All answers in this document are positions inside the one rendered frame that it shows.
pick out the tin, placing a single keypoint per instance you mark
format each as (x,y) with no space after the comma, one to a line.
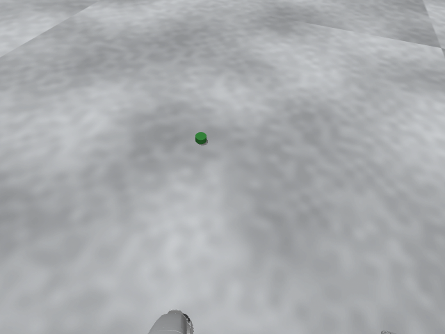
(200,138)

